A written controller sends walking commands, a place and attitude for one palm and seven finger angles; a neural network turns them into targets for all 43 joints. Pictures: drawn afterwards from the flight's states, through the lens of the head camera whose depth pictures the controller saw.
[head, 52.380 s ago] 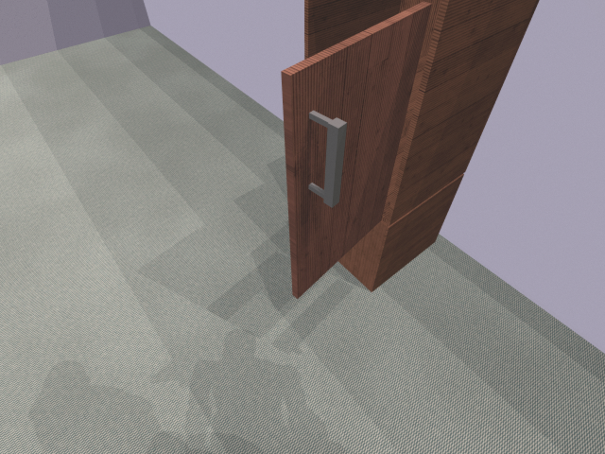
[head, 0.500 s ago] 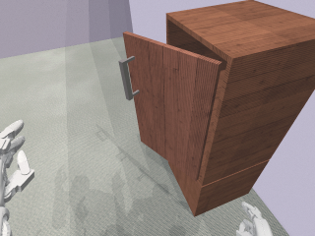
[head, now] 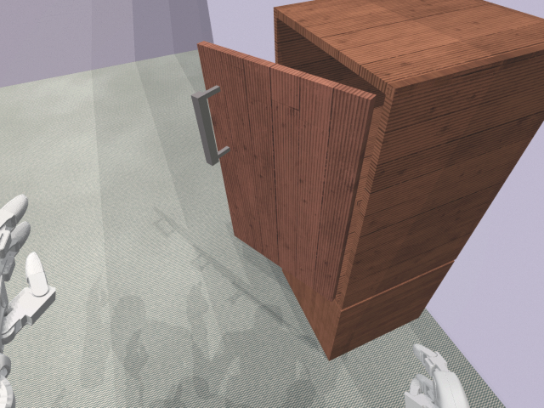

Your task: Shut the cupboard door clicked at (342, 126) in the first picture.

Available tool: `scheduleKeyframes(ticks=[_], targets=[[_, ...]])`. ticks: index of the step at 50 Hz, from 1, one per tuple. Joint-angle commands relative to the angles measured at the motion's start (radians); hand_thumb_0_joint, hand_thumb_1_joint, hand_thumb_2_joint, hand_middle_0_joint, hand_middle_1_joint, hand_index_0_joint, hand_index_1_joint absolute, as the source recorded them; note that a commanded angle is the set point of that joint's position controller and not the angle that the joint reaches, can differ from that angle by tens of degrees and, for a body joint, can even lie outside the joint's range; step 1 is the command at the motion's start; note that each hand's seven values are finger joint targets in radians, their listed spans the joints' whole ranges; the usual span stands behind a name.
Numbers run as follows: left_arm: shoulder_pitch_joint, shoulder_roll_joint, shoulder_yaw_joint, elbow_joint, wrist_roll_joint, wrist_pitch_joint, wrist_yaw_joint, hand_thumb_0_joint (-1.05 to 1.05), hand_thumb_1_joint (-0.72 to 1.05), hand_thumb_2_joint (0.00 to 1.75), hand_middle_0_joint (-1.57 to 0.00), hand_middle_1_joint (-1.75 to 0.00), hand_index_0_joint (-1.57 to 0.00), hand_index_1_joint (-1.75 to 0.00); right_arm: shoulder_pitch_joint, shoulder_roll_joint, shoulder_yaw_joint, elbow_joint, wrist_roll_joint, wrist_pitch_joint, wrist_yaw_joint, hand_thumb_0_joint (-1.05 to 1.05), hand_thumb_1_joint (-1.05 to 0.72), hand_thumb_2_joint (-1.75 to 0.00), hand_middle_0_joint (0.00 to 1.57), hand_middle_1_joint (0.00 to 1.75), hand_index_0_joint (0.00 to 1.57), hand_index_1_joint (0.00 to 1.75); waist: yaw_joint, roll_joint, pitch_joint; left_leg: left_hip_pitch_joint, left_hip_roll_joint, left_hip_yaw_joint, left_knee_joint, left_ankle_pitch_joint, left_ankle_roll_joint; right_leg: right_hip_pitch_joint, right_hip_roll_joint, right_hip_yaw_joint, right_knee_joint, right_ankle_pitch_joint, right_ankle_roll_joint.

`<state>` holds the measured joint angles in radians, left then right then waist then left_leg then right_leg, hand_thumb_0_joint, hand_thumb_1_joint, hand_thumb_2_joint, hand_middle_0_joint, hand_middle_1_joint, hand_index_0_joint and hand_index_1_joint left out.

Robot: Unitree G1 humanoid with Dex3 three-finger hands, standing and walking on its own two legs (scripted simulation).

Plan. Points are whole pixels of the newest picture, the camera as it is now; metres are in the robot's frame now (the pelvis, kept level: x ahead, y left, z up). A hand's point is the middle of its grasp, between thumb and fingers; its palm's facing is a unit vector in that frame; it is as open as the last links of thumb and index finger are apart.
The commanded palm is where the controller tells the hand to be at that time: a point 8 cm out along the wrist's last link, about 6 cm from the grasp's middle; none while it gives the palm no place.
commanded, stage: step back with the hand held close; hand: left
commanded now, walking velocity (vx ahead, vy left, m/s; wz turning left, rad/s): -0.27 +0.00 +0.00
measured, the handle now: (213, 126) +0.64 +0.18 +0.09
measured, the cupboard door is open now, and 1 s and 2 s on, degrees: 27 27 27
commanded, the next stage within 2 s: stop stepping back and stand still in 0.92 s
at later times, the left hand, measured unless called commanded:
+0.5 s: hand out of the picture +0.11 +0.29 +0.15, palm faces +0.47 -0.76 -0.45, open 7.4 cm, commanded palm +0.05 +0.32 +0.18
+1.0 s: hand out of the picture -0.02 +0.28 +0.17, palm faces +0.53 -0.70 -0.48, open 7.4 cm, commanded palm -0.08 +0.31 +0.18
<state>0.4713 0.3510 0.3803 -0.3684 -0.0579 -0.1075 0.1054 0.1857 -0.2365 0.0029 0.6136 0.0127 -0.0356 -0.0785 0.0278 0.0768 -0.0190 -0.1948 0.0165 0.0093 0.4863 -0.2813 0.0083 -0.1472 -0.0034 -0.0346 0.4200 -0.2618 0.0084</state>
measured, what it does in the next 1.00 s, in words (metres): walks backwards: right foot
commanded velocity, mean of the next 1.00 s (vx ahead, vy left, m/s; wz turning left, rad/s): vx -0.32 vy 0.00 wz -0.04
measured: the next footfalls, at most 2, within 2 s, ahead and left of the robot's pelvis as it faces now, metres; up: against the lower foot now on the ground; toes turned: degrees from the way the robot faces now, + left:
right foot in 0.98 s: -0.20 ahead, -0.11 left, +0.00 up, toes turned +6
left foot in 1.24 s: -0.21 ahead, +0.13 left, +0.00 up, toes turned +6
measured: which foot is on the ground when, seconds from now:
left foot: down 0.00-1.00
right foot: down 0.00-0.80, up 0.82-0.96, down 0.98-1.00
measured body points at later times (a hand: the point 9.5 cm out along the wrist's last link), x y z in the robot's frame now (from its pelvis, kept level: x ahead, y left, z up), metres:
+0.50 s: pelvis -0.09 +0.02 -0.02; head -0.09 +0.03 +0.43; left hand +0.08 +0.33 +0.18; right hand +0.09 -0.22 -0.09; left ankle -0.01 +0.11 -0.74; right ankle -0.03 -0.13 -0.74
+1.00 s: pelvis -0.19 +0.00 -0.03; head -0.19 +0.01 +0.42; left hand -0.06 +0.32 +0.20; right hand -0.01 -0.23 -0.11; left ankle -0.02 +0.12 -0.74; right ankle -0.24 -0.12 -0.74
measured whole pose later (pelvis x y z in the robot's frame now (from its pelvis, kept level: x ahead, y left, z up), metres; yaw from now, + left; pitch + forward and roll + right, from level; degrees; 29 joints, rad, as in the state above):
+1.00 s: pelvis -0.19 +0.00 -0.03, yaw +5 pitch +2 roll -3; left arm 0.56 0.47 0.53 -0.54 -0.06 -0.29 0.15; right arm 0.23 -0.18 -0.02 0.62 0.01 -0.12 -0.06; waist -0.02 0.02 -0.04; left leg -0.62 0.09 0.08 0.59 -0.05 0.03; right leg -0.26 0.08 -0.02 0.67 -0.47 -0.02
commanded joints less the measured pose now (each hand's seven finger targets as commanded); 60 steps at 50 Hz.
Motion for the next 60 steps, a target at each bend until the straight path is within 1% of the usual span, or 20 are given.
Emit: scheduleKeyframes(ticks=[1, 9, 13, 19, 23, 27, 31, 33, 37, 40, 41, 44, 47, 48, 49, 50, 51, 53, 55, 60], targets=[[0.003, 0.242, 0.145, -0.241, -0.004, -0.080, 0.026, 0.00, 0.90, 0.90, -0.20, -0.30, -0.20, -0.30, -0.111, -0.108, -0.050, -0.184, -0.003, -0.017, -0.016, 0.00, -0.90, -0.90, 0.20, 0.30, 0.20, 0.30, -0.015, -0.045, -0.162, 0.036, 0.025, 0.008, 0.011, 0.417, 0.014, 0.015, -0.093, 0.044, 0.000, 0.520, -0.019], [0.066, 0.263, 0.183, -0.275, -0.016, -0.082, 0.040, 0.00, 0.90, 0.90, -0.20, -0.30, -0.20, -0.30, -0.098, -0.117, -0.058, -0.233, 0.007, 0.032, -0.027, 0.00, -0.90, -0.90, 0.20, 0.30, 0.20, 0.30, -0.018, -0.033, -0.180, -0.066, 0.068, -0.025, -0.036, 0.482, 0.017, 0.049, -0.037, 0.024, 0.092, 0.464, 0.006], [0.060, 0.245, 0.167, -0.274, -0.009, -0.096, 0.042, 0.00, 0.90, 0.90, -0.20, -0.30, -0.20, -0.30, -0.091, -0.128, -0.057, -0.237, 0.007, 0.022, -0.029, 0.00, -0.90, -0.90, 0.20, 0.30, 0.20, 0.30, -0.018, 0.014, -0.130, -0.213, 0.093, -0.056, -0.104, 0.253, 0.040, 0.073, -0.012, 0.023, 0.122, 0.306, 0.018], [-0.009, 0.225, 0.168, -0.288, 0.026, -0.137, 0.047, 0.00, 0.90, 0.90, -0.20, -0.30, -0.20, -0.30, -0.079, -0.141, -0.055, -0.242, 0.005, -0.021, -0.028, 0.00, -0.90, -0.90, 0.20, 0.30, 0.20, 0.30, -0.021, 0.094, -0.038, -0.604, 0.142, -0.129, -0.234, -0.346, 0.094, 0.228, 0.027, 0.029, 0.260, 0.158, 0.025], [-0.077, 0.228, 0.176, -0.303, 0.052, -0.166, 0.049, 0.00, 0.90, 0.90, -0.20, -0.30, -0.20, -0.30, -0.068, -0.143, -0.058, -0.237, 0.002, -0.049, -0.028, 0.00, -0.90, -0.90, 0.20, 0.30, 0.20, 0.30, -0.023, 0.095, -0.020, -0.718, 0.167, -0.158, -0.227, -0.488, 0.115, 0.257, 0.046, 0.041, 0.327, 0.089, 0.027], [-0.062, 0.230, 0.186, -0.333, 0.052, -0.193, 0.048, 0.00, 0.90, 0.90, -0.20, -0.30, -0.20, -0.30, -0.049, -0.127, -0.058, -0.226, -0.002, -0.076, -0.019, 0.00, -0.90, -0.90, 0.20, 0.30, 0.20, 0.30, -0.030, 0.019, -0.055, -0.637, 0.103, -0.110, -0.097, -0.470, 0.089, 0.151, 0.005, 0.117, 0.242, 0.027, -0.002], [-0.096, 0.273, 0.195, -0.355, 0.037, -0.201, 0.065, 0.00, 0.90, 0.90, -0.20, -0.30, -0.20, -0.30, -0.029, -0.108, -0.055, -0.179, -0.019, -0.088, -0.008, 0.00, -0.90, -0.90, 0.20, 0.30, 0.20, 0.30, -0.040, -0.131, -0.012, -0.325, -0.005, -0.025, 0.183, -0.287, 0.008, -0.283, -0.156, 0.330, -0.080, -0.308, -0.091], [-0.103, 0.250, 0.155, -0.328, 0.030, -0.199, 0.075, 0.00, 0.90, 0.90, -0.20, -0.30, -0.20, -0.30, -0.022, -0.088, -0.042, -0.154, -0.022, -0.085, -0.005, 0.00, -0.90, -0.90, 0.20, 0.30, 0.20, 0.30, -0.053, -0.190, -0.009, -0.177, -0.014, -0.013, 0.242, -0.177, -0.007, -0.422, -0.191, 0.294, -0.129, -0.324, -0.098], [-0.082, 0.256, 0.167, -0.299, 0.023, -0.203, 0.086, 0.00, 0.90, 0.90, -0.20, -0.30, -0.20, -0.30, -0.024, -0.104, -0.044, -0.158, -0.011, -0.084, -0.017, 0.00, -0.90, -0.90, 0.20, 0.30, 0.20, 0.30, -0.057, -0.065, -0.014, -0.254, 0.045, -0.105, 0.029, -0.283, 0.028, -0.359, -0.072, 0.146, -0.015, -0.319, -0.035], [-0.046, 0.256, 0.218, -0.306, 0.030, -0.214, 0.083, 0.00, 0.90, 0.90, -0.20, -0.30, -0.20, -0.30, -0.052, -0.129, -0.056, -0.181, -0.003, -0.097, -0.023, 0.00, -0.90, -0.90, 0.20, 0.30, 0.20, 0.30, -0.026, 0.197, -0.065, -0.653, 0.245, -0.307, -0.297, -0.563, 0.114, 0.052, 0.091, 0.020, 0.472, -0.122, 0.016], [-0.057, 0.282, 0.232, -0.333, 0.024, -0.220, 0.077, 0.00, 0.90, 0.90, -0.20, -0.30, -0.20, -0.30, -0.066, -0.109, -0.062, -0.185, -0.007, -0.104, -0.023, 0.00, -0.90, -0.90, 0.20, 0.30, 0.20, 0.30, -0.016, 0.215, -0.095, -0.640, 0.279, -0.340, -0.324, -0.474, 0.125, 0.066, 0.098, 0.020, 0.562, -0.126, 0.017], [0.024, 0.284, 0.253, -0.373, 0.002, -0.236, 0.065, 0.00, 0.90, 0.90, -0.20, -0.30, -0.20, -0.30, -0.064, -0.103, -0.082, -0.167, -0.011, -0.135, -0.004, 0.00, -0.90, -0.90, 0.20, 0.30, 0.20, 0.30, -0.013, 0.128, -0.177, -0.389, 0.254, -0.210, -0.229, -0.263, 0.093, -0.043, 0.094, 0.017, 0.466, -0.223, -0.002], [0.158, 0.246, 0.225, -0.321, -0.020, -0.220, 0.057, 0.00, 0.90, 0.90, -0.20, -0.30, -0.20, -0.30, -0.082, -0.086, -0.067, -0.159, -0.002, -0.146, 0.011, 0.00, -0.90, -0.90, 0.20, 0.30, 0.20, 0.30, -0.021, 0.185, -0.124, -0.334, 0.221, -0.098, -0.192, -0.269, 0.039, -0.055, 0.070, -0.011, 0.188, -0.238, -0.021], [0.128, 0.258, 0.224, -0.337, -0.018, -0.226, 0.054, 0.00, 0.90, 0.90, -0.20, -0.30, -0.20, -0.30, -0.084, -0.088, -0.064, -0.147, -0.004, -0.145, 0.016, 0.00, -0.90, -0.90, 0.20, 0.30, 0.20, 0.30, -0.028, 0.148, -0.087, -0.304, 0.194, -0.051, -0.144, -0.256, 0.014, -0.107, 0.039, 0.030, 0.083, -0.241, -0.028], [0.090, 0.278, 0.230, -0.342, -0.013, -0.234, 0.055, 0.00, 0.90, 0.90, -0.20, -0.30, -0.20, -0.30, -0.075, -0.084, -0.065, -0.135, -0.010, -0.139, 0.019, 0.00, -0.90, -0.90, 0.20, 0.30, 0.20, 0.30, -0.034, 0.032, -0.058, -0.245, 0.146, -0.015, -0.006, -0.210, -0.016, -0.221, -0.046, 0.198, -0.054, -0.245, -0.060], [0.035, 0.305, 0.224, -0.342, -0.003, -0.237, 0.062, 0.00, 0.90, 0.90, -0.20, -0.30, -0.20, -0.30, -0.067, -0.060, -0.059, -0.123, -0.017, -0.130, 0.019, 0.00, -0.90, -0.90, 0.20, 0.30, 0.20, 0.30, -0.039, -0.178, -0.042, -0.165, 0.060, 0.054, 0.228, -0.140, -0.063, -0.383, -0.210, 0.431, -0.188, -0.200, -0.118], [-0.036, 0.332, 0.220, -0.332, 0.017, -0.236, 0.083, 0.00, 0.90, 0.90, -0.20, -0.30, -0.20, -0.30, -0.074, -0.062, -0.058, -0.097, -0.028, -0.128, 0.014, 0.00, -0.90, -0.90, 0.20, 0.30, 0.20, 0.30, -0.024, -0.242, -0.030, -0.156, 0.019, 0.040, 0.422, -0.165, -0.071, -0.435, -0.343, 0.519, -0.244, 0.083, -0.157], [-0.054, 0.283, 0.156, -0.298, 0.026, -0.191, 0.084, 0.00, 0.90, 0.90, -0.20, -0.30, -0.20, -0.30, -0.080, -0.067, -0.054, -0.108, -0.005, -0.127, 0.002, 0.00, -0.90, -0.90, 0.20, 0.30, 0.20, 0.30, -0.022, -0.333, -0.072, -0.313, -0.004, -0.030, 0.512, -0.152, -0.043, -0.212, -0.283, 0.408, -0.072, 0.517, -0.100], [-0.114, 0.274, 0.142, -0.271, 0.030, -0.158, 0.086, 0.00, 0.90, 0.90, -0.20, -0.30, -0.20, -0.30, -0.071, -0.060, -0.035, -0.109, -0.009, -0.107, -0.011, 0.00, -0.90, -0.90, 0.20, 0.30, 0.20, 0.30, -0.032, -0.242, -0.083, -0.303, 0.002, -0.008, 0.479, -0.100, -0.039, -0.126, -0.252, 0.305, 0.026, 0.646, -0.136], [-0.183, 0.230, 0.094, -0.258, 0.034, -0.137, 0.092, 0.00, 0.90, 0.90, -0.20, -0.30, -0.20, -0.30, -0.043, -0.083, -0.034, -0.111, -0.006, -0.115, -0.026, 0.00, -0.90, -0.90, 0.20, 0.30, 0.20, 0.30, -0.041, -0.096, -0.083, -0.007, -0.013, 0.025, -0.021, 0.081, 0.007, -0.137, -0.133, 0.190, 0.045, 0.322, -0.065]])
